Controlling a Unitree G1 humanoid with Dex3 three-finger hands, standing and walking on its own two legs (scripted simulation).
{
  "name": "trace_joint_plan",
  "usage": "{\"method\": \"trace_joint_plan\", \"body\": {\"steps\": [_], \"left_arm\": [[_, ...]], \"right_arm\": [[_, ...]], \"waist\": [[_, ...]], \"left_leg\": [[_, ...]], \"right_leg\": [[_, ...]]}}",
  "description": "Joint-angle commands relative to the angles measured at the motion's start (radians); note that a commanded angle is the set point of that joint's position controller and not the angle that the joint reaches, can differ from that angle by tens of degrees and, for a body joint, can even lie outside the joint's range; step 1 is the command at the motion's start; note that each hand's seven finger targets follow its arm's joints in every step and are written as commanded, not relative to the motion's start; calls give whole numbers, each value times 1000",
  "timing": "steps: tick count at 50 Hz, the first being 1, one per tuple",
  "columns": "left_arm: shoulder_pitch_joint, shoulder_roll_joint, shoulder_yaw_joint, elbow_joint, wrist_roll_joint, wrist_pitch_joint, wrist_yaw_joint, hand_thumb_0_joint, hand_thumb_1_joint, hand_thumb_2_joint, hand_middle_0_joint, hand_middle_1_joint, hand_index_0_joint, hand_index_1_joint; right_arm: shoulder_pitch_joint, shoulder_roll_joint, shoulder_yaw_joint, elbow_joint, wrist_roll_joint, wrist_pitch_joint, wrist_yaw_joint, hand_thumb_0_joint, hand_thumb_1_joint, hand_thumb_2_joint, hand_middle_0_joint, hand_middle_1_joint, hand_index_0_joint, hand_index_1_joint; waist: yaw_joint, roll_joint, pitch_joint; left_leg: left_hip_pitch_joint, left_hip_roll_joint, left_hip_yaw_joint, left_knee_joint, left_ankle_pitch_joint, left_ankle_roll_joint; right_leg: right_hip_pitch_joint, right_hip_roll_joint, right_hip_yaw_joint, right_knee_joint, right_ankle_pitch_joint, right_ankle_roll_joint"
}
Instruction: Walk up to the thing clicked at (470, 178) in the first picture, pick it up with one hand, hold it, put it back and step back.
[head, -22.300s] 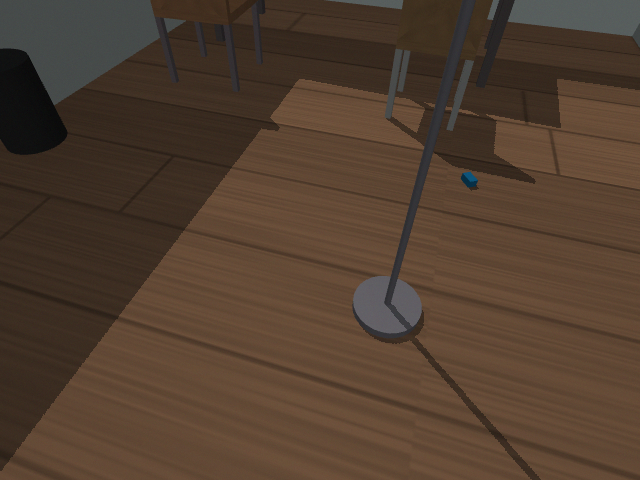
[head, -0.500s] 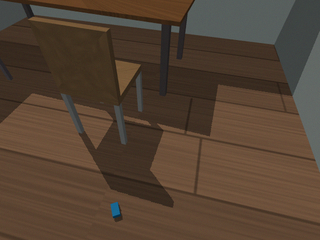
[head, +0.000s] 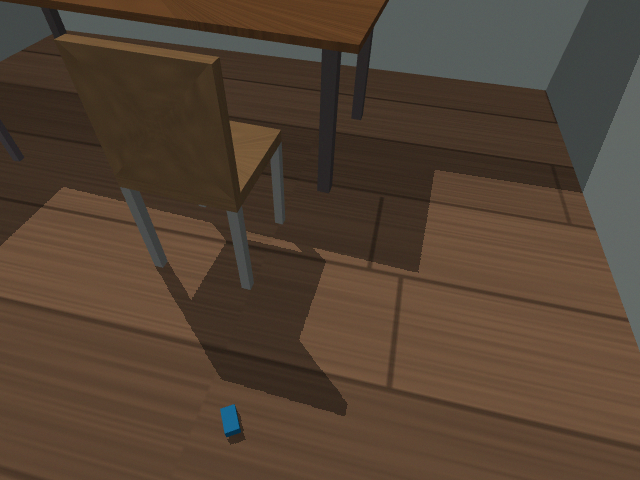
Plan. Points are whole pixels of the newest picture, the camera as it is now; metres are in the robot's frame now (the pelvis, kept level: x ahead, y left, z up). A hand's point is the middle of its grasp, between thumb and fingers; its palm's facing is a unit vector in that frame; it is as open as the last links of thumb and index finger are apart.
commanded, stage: stand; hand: left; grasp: from above
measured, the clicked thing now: (230, 420) +0.45 +0.26 -0.76
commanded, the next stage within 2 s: rise first in 0.34 s
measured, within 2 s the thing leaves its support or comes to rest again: neither
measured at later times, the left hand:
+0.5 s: hand out of the picture +0.08 +0.25 -0.16, palm faces +0.00 -0.94 -0.34, open 7.4 cm
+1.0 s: hand out of the picture +0.13 +0.27 -0.20, palm faces -0.08 -0.90 -0.43, open 13.4 cm
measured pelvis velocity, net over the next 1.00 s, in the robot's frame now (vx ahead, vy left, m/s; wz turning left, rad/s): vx -0.01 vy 0.01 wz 0.01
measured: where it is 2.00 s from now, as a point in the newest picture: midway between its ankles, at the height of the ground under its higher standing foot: outside the picture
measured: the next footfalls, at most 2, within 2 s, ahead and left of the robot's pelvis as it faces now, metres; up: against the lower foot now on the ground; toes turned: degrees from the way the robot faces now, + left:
none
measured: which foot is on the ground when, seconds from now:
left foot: down 0.00-1.00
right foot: down 0.00-1.00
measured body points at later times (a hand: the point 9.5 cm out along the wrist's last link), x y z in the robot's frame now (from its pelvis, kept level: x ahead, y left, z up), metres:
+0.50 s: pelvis +0.00 +0.00 +0.00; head +0.02 +0.00 +0.45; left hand +0.08 +0.30 -0.13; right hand +0.07 -0.29 -0.13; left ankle +0.00 +0.13 -0.75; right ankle -0.02 -0.13 -0.75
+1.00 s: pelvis -0.01 +0.01 -0.06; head +0.07 +0.02 +0.39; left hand +0.14 +0.31 -0.17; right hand +0.12 -0.25 -0.16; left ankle +0.00 +0.13 -0.75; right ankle -0.02 -0.13 -0.75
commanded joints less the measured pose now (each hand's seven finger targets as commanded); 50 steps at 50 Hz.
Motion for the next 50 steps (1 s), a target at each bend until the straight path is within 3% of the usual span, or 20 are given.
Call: {"method": "trace_joint_plan", "body": {"steps": [1, 8, 21, 22, 23, 24, 25, 26, 27, 28, 29, 30, 32, 34, 37, 40, 45, 50], "left_arm": [[-33, 217, 39, -55, 0, -19, 18, 0, 900, 900, -200, -300, -200, -301], [-35, 217, 38, -54, -1, -17, 16, 0, 900, 900, -200, -300, -200, -301], [-23, 215, 37, -51, -1, -18, 15, 0, 900, 900, -200, -300, -200, -301], [-26, 217, 37, -51, -1, -17, 15, 0, 820, 934, -179, -380, -158, -381], [-377, 34, 33, -402, -50, -111, 29, 0, 740, 864, -259, -460, -238, -461], [-484, 96, 56, -338, -48, -103, 37, 0, 660, 936, -273, -540, -251, -541], [-286, 189, 115, -155, -23, -62, 41, 0, 580, 887, -267, -620, -265, -621], [-252, 204, 133, -84, 1, -43, 29, 0, 500, 855, -276, -691, -282, -684], [-323, 226, 146, -84, 20, -41, 16, 0, 420, 882, -223, -760, -235, -747], [-319, 245, 168, -80, 50, -45, 7, 0, 340, 869, -223, -817, -244, -794], [-222, 245, 191, -40, 87, -35, -1, 0, 260, 867, -224, -859, -248, -833], [-152, 208, 193, -37, 107, -24, -12, 0, 180, 850, -204, -908, -238, -873], [-119, 207, 207, -113, 128, -4, -8, 0, 20, 894, -153, -974, -184, -942], [-87, 178, 194, -155, 142, 43, 6, 0, -140, 908, -156, -977, -177, -955], [-128, 176, 195, -227, 158, 102, 18, 0, -380, 932, -167, -985, -172, -979], [-124, 168, 200, -301, 172, 130, 28, 0, -504, 918, -183, -995, -186, -992], [-92, 162, 210, -459, 194, 129, 34, 0, -552, 958, -133, -1033, -133, -1032], [-14, 164, 215, -574, 218, 154, 34, 0, -575, 1005, -84, -1052, -72, -1063]], "right_arm": [[-43, -220, -43, -56, -2, -19, -17, 0, -900, -900, 200, 300, 200, 300], [-39, -214, -40, -53, -1, -19, -14, 0, -900, -900, 200, 300, 200, 300], [-39, -217, -41, -53, -2, -21, -15, 0, -900, -900, 200, 300, 200, 300], [-32, -216, -40, -50, -1, -22, -15, 0, -888, -890, 195, 295, 196, 294], [-21, -49, 4, -334, 69, -72, -36, 0, -968, -948, 201, 299, 200, 299], [26, -80, -3, -287, 71, -70, -48, 0, -1047, -943, 198, 300, 199, 300], [80, -115, -25, -282, 75, -61, -59, 0, -1047, -939, 198, 300, 199, 300], [91, -115, -37, -295, 64, -54, -58, 0, -1027, -929, 199, 300, 199, 300], [97, -109, -44, -324, 62, -56, -60, 0, -1004, -923, 199, 300, 200, 300], [108, -107, -61, -347, 47, -63, -62, 0, -1018, -927, 199, 300, 200, 300], [144, -106, -76, -352, 35, -65, -58, 0, -1031, -929, 199, 300, 200, 300], [155, -98, -86, -371, 26, -67, -50, 0, -997, -920, 200, 300, 200, 300], [147, -89, -90, -429, 28, -72, -45, 0, -976, -914, 200, 300, 200, 300], [129, -80, -90, -475, 35, -73, -42, 0, -960, -910, 200, 300, 200, 300], [108, -75, -90, -529, 36, -77, -34, 0, -972, -915, 200, 300, 200, 300], [115, -65, -88, -560, 33, -92, -29, 0, -972, -916, 200, 300, 200, 300], [141, -52, -99, -588, 25, -127, -34, 0, -949, -910, 201, 300, 200, 300], [131, -52, -101, -618, 22, -149, -42, 0, -899, -899, 200, 300, 200, 300]], "waist": [[3, 6, -83], [0, 6, -53], [4, 6, -81], [2, 8, -75], [-118, 49, 9], [-82, 8, -39], [-53, -16, -39], [-44, -29, -68], [-43, -50, -92], [-23, -49, -174], [-11, -18, -226], [11, 22, -258], [32, 61, -295], [28, 51, -266], [4, 10, -253], [-3, 13, -248], [-16, 45, -346], [-16, 67, -352]], "left_leg": [[45, 108, -84, -30, 166, 40], [13, 101, -87, -50, 116, 35], [32, 106, -88, -40, 147, 43], [27, 104, -89, -46, 147, 40], [-113, -37, 27, 30, -13, 34], [-93, -38, 23, 41, -28, 36], [-114, -33, 21, 49, -26, 34], [-149, -39, 17, 94, -21, 36], [-174, -36, 12, 131, -2, 40], [-174, -39, 12, 163, 31, 39], [-193, -46, 12, 203, 60, 35], [-211, -52, 13, 232, 84, 29], [-211, -53, 8, 240, 104, 19], [-236, -54, 2, 227, 78, 18], [-282, -41, -8, 272, 59, 22], [-343, -37, -9, 333, -1, 22], [-395, -30, -13, 465, 44, 24], [-458, -17, -33, 521, 1, 22]], "right_leg": [[-28, -111, 79, -51, 174, -38], [-41, -105, 79, -63, 118, -37], [-27, -111, 84, -51, 152, -38], [-30, -110, 85, -51, 149, -38], [-265, 27, 7, 22, 72, -27], [-207, 23, -7, 23, 43, -24], [-204, 31, -18, 35, 25, -30], [-226, 32, -19, 63, 17, -34], [-248, 34, -22, 101, 35, -33], [-232, 27, -17, 138, 72, -32], [-243, 24, -14, 180, 100, -35], [-254, 24, -11, 214, 109, -41], [-254, 32, -17, 234, 104, -44], [-273, 36, -22, 219, 70, -43], [-331, 43, -32, 261, 42, -39], [-402, 42, -28, 316, -17, -36], [-484, 35, -18, 443, 33, -30], [-572, 39, -24, 514, -24, -33]]}}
